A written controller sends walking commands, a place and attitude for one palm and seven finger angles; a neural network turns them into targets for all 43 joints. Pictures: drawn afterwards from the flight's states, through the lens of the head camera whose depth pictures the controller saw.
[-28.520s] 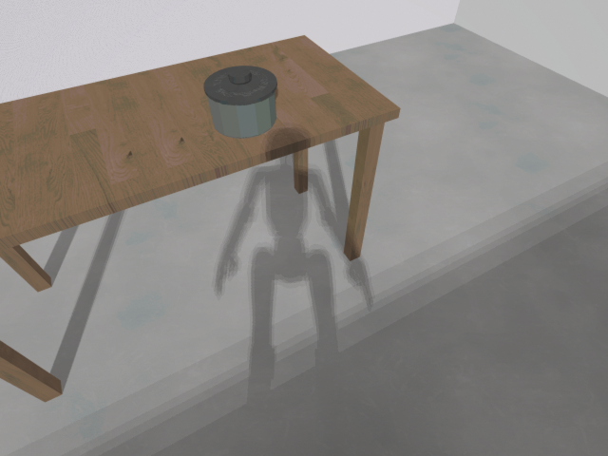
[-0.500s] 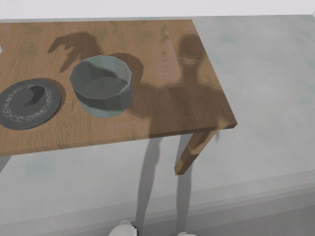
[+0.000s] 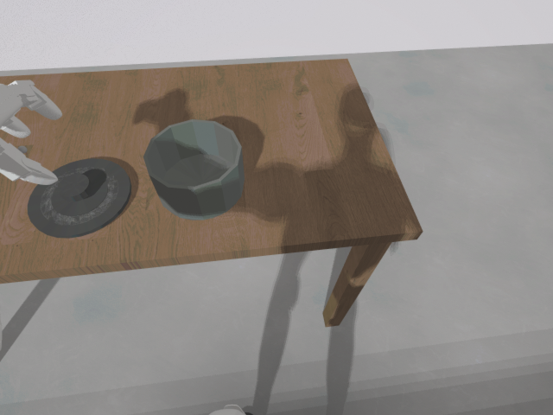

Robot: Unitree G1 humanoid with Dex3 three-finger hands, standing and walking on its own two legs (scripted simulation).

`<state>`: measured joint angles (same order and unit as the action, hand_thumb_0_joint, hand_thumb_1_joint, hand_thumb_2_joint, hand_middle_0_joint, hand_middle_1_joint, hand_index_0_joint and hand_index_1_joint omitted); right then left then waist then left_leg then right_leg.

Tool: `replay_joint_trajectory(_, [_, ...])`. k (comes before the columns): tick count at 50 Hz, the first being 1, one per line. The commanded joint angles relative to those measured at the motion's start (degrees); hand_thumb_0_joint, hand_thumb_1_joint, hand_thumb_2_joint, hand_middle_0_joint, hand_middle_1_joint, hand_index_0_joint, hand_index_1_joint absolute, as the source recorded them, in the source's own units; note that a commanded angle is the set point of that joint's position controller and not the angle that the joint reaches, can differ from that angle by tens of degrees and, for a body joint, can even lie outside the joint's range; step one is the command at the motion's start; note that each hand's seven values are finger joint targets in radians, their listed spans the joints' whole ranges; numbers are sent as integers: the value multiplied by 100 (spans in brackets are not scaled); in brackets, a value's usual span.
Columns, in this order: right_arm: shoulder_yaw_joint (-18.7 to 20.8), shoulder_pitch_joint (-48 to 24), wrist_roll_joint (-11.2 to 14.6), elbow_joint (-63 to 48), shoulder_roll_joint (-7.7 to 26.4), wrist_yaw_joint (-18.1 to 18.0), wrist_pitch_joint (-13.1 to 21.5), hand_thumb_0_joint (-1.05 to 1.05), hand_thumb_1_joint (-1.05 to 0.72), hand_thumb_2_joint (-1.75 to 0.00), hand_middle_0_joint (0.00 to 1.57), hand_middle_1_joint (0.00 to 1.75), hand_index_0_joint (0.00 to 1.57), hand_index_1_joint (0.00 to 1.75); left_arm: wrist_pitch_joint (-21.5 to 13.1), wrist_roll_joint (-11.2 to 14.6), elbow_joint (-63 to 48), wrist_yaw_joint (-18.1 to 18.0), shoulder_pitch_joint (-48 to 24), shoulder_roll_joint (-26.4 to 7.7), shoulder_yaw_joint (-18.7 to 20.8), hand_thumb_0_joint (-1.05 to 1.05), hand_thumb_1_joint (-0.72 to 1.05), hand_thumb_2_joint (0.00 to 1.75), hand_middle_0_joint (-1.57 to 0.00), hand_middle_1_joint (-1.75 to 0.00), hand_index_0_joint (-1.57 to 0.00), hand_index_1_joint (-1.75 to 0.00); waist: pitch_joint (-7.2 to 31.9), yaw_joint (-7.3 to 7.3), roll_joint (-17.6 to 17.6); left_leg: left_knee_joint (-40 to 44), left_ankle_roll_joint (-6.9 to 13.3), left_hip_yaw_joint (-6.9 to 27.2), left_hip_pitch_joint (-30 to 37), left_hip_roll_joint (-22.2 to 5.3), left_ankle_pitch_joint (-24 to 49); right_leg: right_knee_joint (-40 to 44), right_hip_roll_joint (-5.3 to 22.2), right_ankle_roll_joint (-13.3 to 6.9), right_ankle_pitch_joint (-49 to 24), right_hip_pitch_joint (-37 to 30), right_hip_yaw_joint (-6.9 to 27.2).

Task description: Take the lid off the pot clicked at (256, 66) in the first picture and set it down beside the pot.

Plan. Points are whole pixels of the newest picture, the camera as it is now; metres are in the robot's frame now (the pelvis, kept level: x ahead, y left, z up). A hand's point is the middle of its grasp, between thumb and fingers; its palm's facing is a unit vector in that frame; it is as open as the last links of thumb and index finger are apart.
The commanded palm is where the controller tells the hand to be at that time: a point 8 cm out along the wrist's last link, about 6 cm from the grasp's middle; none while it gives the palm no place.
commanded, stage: draw the hand back to the body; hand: left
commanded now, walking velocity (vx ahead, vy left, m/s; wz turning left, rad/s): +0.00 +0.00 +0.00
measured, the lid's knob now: (75, 187) +0.49 +0.37 -0.02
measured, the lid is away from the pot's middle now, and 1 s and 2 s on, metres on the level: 0.22 0.22 0.22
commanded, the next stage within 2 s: step back with the hand held close in 1.72 s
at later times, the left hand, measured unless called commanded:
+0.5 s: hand (43, 145) +0.40 +0.28 +0.18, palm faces +0.53 -0.81 -0.25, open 9.7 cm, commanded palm +0.34 +0.30 +0.20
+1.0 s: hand (48, 208) +0.31 +0.24 +0.18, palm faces +0.49 -0.83 -0.26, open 7.6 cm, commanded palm +0.25 +0.26 +0.19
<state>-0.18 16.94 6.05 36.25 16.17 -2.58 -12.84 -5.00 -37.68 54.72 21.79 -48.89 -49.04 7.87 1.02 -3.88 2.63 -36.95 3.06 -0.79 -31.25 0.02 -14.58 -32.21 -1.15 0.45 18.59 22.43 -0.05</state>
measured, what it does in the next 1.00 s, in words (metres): shifts its weight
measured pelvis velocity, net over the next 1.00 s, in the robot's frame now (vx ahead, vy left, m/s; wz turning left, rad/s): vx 0.03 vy -0.05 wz -0.03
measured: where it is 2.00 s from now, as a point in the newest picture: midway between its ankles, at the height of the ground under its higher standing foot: outside the picture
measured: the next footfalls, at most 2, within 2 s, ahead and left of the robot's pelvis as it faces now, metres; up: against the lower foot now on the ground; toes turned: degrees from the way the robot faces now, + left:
none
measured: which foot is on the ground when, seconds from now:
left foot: down 0.00-1.00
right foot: down 0.00-1.00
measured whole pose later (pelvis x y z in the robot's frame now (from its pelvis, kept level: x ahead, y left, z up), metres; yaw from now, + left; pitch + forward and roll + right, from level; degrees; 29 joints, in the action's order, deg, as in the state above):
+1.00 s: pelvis +0.03 -0.05 +0.02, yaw -2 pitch -2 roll +0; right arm -1.1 8.3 2.0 40.0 14.3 -3.8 2.8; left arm -1.2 6.3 0.9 -4.5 1.3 -21.7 22.5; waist 0.1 3.2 3.1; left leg -22.3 -1.1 -2.1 -8.6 -2.4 -11.5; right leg -19.6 -3.4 -2.6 15.6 1.7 1.8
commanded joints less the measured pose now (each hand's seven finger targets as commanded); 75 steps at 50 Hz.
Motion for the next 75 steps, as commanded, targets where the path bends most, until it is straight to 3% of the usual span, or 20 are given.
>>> replay_joint_trajectory(1, [141, 170, -105, -656, 938, -200, 582, 0, -90, -90, 20, 30, 20, 30, -250, 2862, -1589, -1609, -1964, -577, 916, 0, 7, 47, -29, -96, -29, -96, 1705, -32, 259, 1185, -140, 909, 3196, -388, -310, 808, -277, -409, -438, 769, -129])
replay_joint_trajectory(4, [106, 56, -165, -549, 1035, -244, 845, 0, -90, -90, 20, 30, 20, 30, -314, 3401, -2217, -2127, -1799, -1029, 1611, 0, 9, 48, -29, -95, -29, -95, 2124, 113, 278, 1093, -112, 549, 3110, -249, 389, 963, -222, -381, -1063, 7, 5])
replay_joint_trajectory(8, [115, -171, -221, -488, 903, -176, 1135, 0, -90, -90, 20, 30, 20, 30, -306, 3839, -3012, -2490, -997, -323, 1597, 0, 18, 53, -28, -88, -28, -88, 1971, 154, 1128, 1178, -249, 370, 3430, -268, 1190, 1117, -230, -354, -1476, -366, -24])
replay_joint_trajectory(11, [123, -238, -256, -422, 928, -151, 1209, 0, -90, -90, 20, 30, 20, 30, -219, 3962, -3258, -2671, -274, -683, 2186, 0, 24, 56, -28, -83, -28, -83, 1872, 293, 854, 1137, -211, 155, 3124, -177, 1817, 1149, -213, -330, -2112, -965, -24])
replay_joint_trajectory(15, [151, -461, -262, -399, 861, -125, 1289, 0, -90, -90, 20, 30, 20, 30, -101, 4126, -3403, -2694, 361, -160, 2017, 0, 32, 60, -27, -76, -27, -76, 1541, 303, 331, 1148, -117, -99, 2899, -127, 2109, 1179, -178, -219, -2684, -1296, 21])
replay_joint_trajectory(19, [196, -656, -262, -412, 877, -95, 1380, 0, -90, -90, 20, 30, 20, 30, -45, 4213, -3921, -2726, 829, -254, 2271, 0, 40, 64, -26, -70, -26, -70, 1660, 414, -26, 1104, -40, -197, 2890, -59, 2254, 1159, -80, -76, -3521, -1617, 122])
replay_joint_trajectory(21, [188, -724, -265, -369, 827, -100, 1368, 0, -90, -90, 20, 30, 20, 30, 57, 4234, -3787, -2713, 1175, 0, 2168, 0, 44, 67, -25, -66, -25, -66, 1450, 397, -207, 1103, -31, -287, 2745, -31, 2144, 1113, -6, 33, -3878, -1641, 161])
replay_joint_trajectory(23, [190, -800, -252, -343, 807, -95, 1379, 0, -90, -90, 20, 30, 20, 30, 97, 4253, -3915, -2697, 1207, 218, 2002, 0, 49, 69, -25, -63, -25, -63, 1339, 372, -238, 1134, -23, -316, 2686, -4, 1916, 1127, 29, 84, -3869, -1599, 200])
replay_joint_trajectory(28, [175, -1062, -273, -407, 737, -106, 1539, 0, -90, -90, 20, 30, 20, 30, 9, 4249, -5057, -2779, 1424, 61, 2244, 0, 59, 74, -24, -55, -24, -55, 1655, 501, 294, 1127, -38, -306, 3025, 40, 2100, 1134, 73, 105, -4097, -1764, 259])
replay_joint_trajectory(30, [174, -1120, -316, -374, 724, -116, 1565, 0, -90, -90, 20, 30, 20, 30, 22, 4275, -5026, -2802, 1907, 27, 2429, 0, 63, 76, -23, -52, -23, -52, 1527, 535, 5, 1113, -40, -316, 2920, 41, 2065, 1122, 92, 147, -4267, -1826, 264])
replay_joint_trajectory(33, [182, -1216, -325, -398, 682, -135, 1590, 0, -90, -90, 20, 30, 20, 30, 33, 4304, -5221, -2788, 2391, 268, 2392, 0, 69, 79, -22, -47, -22, -47, 1489, 579, -229, 1177, -39, -349, 2906, 36, 1993, 1092, 94, 194, -4273, -1887, 248])
replay_joint_trajectory(36, [172, -1314, -324, -429, 604, -126, 1676, 0, -90, -90, 20, 30, 20, 30, -15, 4337, -5731, -2757, 2559, 675, 2088, 0, 76, 83, -22, -42, -22, -42, 1358, 577, 240, 1235, -50, -381, 3103, 37, 1983, 1224, 32, 123, -3776, -1722, 219])
replay_joint_trajectory(41, [174, -1381, -380, -403, 588, -153, 1735, 0, -90, -90, 20, 30, 20, 30, 16, 4390, -5902, -2755, 3204, 674, 2308, 0, 86, 88, -20, -33, -20, -33, 1025, 631, -249, 1321, -35, -363, 3055, 14, 1847, 1347, -25, 105, -3464, -1644, 163])
replay_joint_trajectory(45, [145, -1500, -406, -446, 500, -158, 1824, 0, -90, -90, 20, 30, 20, 30, -49, 4410, -6542, -2703, 3415, 1097, 1978, 0, 90, 90, -20, -30, -20, -30, 940, 624, 164, 1395, -42, -381, 3280, 19, 1879, 1477, -89, 10, -3040, -1554, 130])
replay_joint_trajectory(47, [138, -1510, -434, -439, 486, -172, 1875, 0, -90, -90, 20, 30, 20, 30, -28, 4415, -6614, -2719, 3689, 1199, 1941, 0, 90, 90, -20, -30, -20, -30, 804, 639, 62, 1459, -43, -363, 3302, 9, 1794, 1548, -138, -19, -2758, -1486, 90])
replay_joint_trajectory(50, [139, -1543, -466, -445, 481, -178, 1921, 0, -90, -90, 20, 30, 20, 30, -84, 4423, -6977, -2727, 3902, 1101, 2076, 0, 90, 90, -20, -30, -20, -30, 781, 670, 81, 1533, -55, -329, 3339, -2, 1696, 1643, -150, -75, -2450, -1518, 82])
replay_joint_trajectory(57, [100, -1635, -529, -491, 385, -184, 2027, 0, -90, -90, 20, 30, 20, 30, -155, 4436, -7690, -2660, 4737, 1581, 1701, 0, 90, 90, -20, -30, -20, -30, 550, 677, 254, 1668, -102, -298, 3456, -32, 1580, 1804, -173, -123, -2083, -1497, 36])
replay_joint_trajectory(64, [101, -1663, -601, -519, 353, -175, 2089, 0, -90, -90, 20, 30, 20, 30, -274, 4468, -8177, -2587, 5763, 1617, 1824, 0, 90, 90, -20, -30, -20, -30, 317, 750, -3, 1803, -131, -218, 3408, -57, 1368, 1956, -174, -155, -1733, -1523, -33])
replay_joint_trajectory(68, [88, -1678, -630, -565, 310, -159, 2170, 0, -90, -90, 20, 30, 20, 30, -351, 4428, -8765, -2564, 6122, 1833, 1574, 0, 90, 90, -20, -30, -20, -30, 318, 740, 307, 1816, -158, -196, 3461, -73, 1329, 1980, -155, -172, -1652, -1526, -16])
replay_joint_trajectory(75, [102, -1637, -679, -563, 279, -139, 2231, 0, -90, -90, 20, 30, 20, 30, -395, 4426, -9037, -2553, 7091, 1919, 1630, 0, 90, 90, -20, -30, -20, -30, 30, 761, 106, 1830, -173, -155, 3321, -94, 1100, 2070, -139, -177, -1351, -1457, -24])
